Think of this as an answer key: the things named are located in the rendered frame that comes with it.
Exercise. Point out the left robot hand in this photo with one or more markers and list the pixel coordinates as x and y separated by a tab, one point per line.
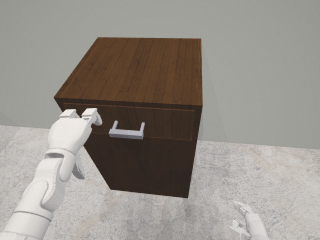
71	132

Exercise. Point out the right robot hand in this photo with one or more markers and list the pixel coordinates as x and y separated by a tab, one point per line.
253	225

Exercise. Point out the cabinet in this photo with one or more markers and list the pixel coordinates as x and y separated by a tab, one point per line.
141	72

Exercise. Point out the left robot forearm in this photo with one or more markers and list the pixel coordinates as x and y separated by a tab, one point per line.
35	211

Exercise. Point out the drawer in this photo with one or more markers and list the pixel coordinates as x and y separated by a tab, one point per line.
159	122

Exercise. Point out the handle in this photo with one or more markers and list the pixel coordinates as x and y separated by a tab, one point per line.
128	134

